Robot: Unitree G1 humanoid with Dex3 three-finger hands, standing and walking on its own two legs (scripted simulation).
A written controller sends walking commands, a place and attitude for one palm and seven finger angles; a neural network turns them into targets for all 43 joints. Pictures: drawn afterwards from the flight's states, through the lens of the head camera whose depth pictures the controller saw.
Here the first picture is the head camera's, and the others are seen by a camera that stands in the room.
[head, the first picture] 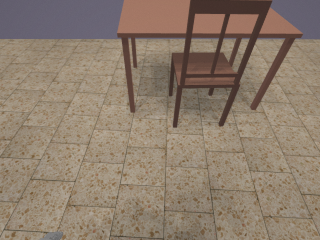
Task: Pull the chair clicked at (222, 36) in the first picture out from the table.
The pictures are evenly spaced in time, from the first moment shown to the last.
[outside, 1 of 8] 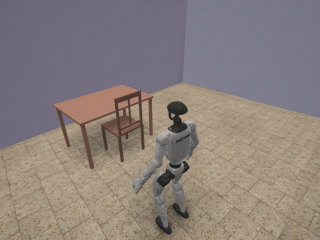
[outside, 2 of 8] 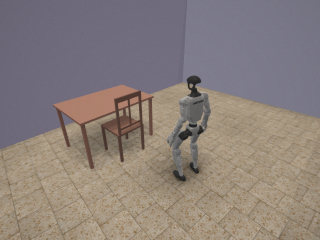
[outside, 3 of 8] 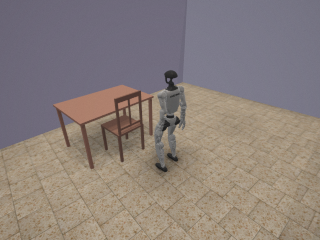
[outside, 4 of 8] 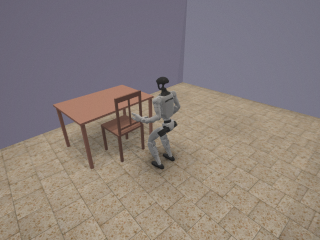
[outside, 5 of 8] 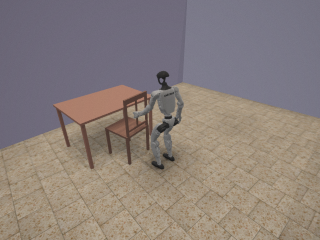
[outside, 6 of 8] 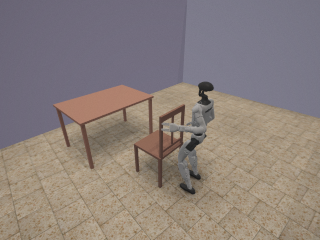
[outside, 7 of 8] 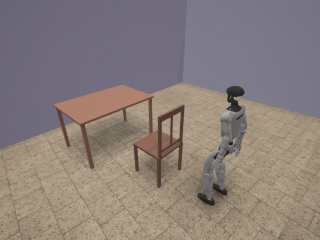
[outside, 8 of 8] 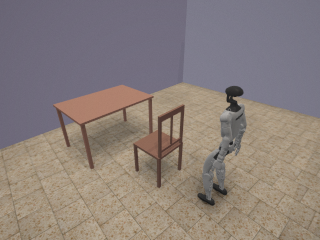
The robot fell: no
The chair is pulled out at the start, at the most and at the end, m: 0.00 0.70 0.69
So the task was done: yes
